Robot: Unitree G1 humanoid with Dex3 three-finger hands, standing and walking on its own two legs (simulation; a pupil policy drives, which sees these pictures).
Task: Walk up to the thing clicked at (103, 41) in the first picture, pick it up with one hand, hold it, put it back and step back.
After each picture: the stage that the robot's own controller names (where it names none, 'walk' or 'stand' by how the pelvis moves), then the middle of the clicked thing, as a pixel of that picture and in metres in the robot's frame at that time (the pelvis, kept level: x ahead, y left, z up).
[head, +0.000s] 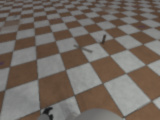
stand; (103, 39) +1.82 -0.28 -0.66
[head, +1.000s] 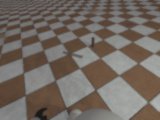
walk; (92, 42) +1.69 +0.10 -0.63
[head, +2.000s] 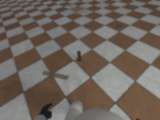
walk; (79, 56) +1.09 +0.28 -0.65
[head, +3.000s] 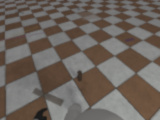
walk; (79, 76) +0.67 +0.19 -0.64
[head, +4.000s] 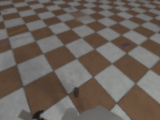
walk; (76, 92) +0.40 +0.13 -0.64
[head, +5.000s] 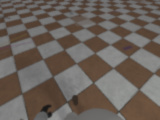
stand; (75, 100) +0.32 +0.16 -0.64
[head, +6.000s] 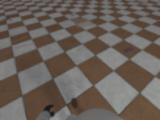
stand; (74, 103) +0.29 +0.17 -0.66
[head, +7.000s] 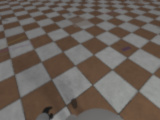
stand; (74, 104) +0.28 +0.17 -0.66
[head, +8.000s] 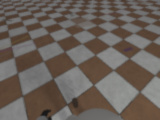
stand; (75, 103) +0.30 +0.17 -0.66
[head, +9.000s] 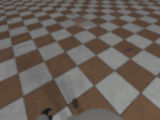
stand; (75, 103) +0.29 +0.16 -0.66
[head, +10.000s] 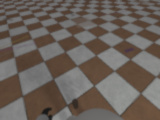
stand; (75, 104) +0.29 +0.16 -0.66
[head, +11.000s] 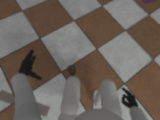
go down; (72, 71) +0.37 +0.15 -0.35
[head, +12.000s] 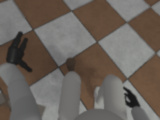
go down; (70, 65) +0.40 +0.16 -0.25
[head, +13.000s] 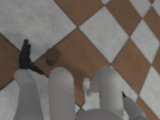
close in; (51, 59) +0.39 +0.19 -0.17
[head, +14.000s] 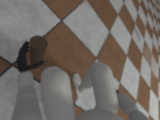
close; (37, 53) +0.41 +0.21 -0.16
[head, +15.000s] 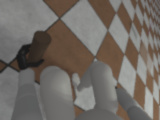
lift; (37, 51) +0.42 +0.20 -0.15
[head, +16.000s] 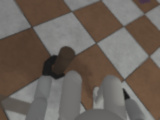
lift; (61, 65) +0.33 +0.22 -0.01
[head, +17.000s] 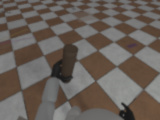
hold; (68, 66) +0.32 +0.15 +0.13
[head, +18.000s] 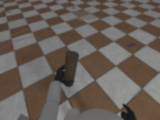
hold; (70, 71) +0.32 +0.15 +0.08
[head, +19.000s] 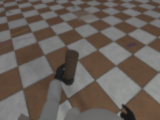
hold; (70, 69) +0.32 +0.15 +0.08
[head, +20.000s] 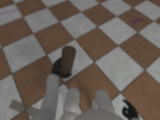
crouch; (67, 64) +0.37 +0.15 +0.02
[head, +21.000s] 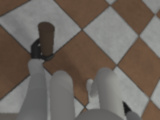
lower; (47, 45) +0.47 +0.22 -0.07
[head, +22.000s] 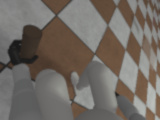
lower; (29, 47) +0.44 +0.22 -0.16
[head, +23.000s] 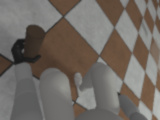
lower; (32, 47) +0.43 +0.24 -0.15
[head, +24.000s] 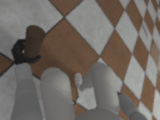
lower; (32, 47) +0.43 +0.24 -0.15
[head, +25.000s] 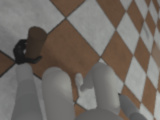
lower; (34, 48) +0.43 +0.24 -0.14
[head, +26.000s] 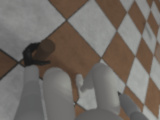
open; (42, 54) +0.41 +0.20 -0.17
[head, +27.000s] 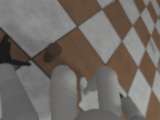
stand; (50, 54) +0.40 +0.21 -0.18
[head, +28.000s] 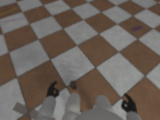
stand; (73, 85) +0.35 +0.16 -0.51
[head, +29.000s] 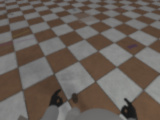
stand; (75, 98) +0.33 +0.16 -0.60
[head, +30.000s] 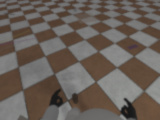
stand; (75, 99) +0.33 +0.15 -0.60
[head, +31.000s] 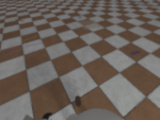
stand; (78, 101) +0.34 +0.14 -0.66
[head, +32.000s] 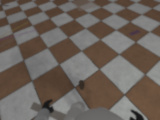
walk; (81, 85) +0.42 +0.11 -0.63
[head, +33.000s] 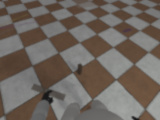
walk; (79, 69) +0.67 +0.12 -0.63
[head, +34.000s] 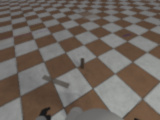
stand; (82, 63) +0.96 +0.20 -0.64
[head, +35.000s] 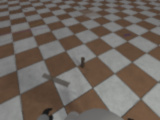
stand; (82, 62) +0.96 +0.15 -0.66
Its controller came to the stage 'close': yes
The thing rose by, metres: 0.73
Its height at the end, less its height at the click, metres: +0.00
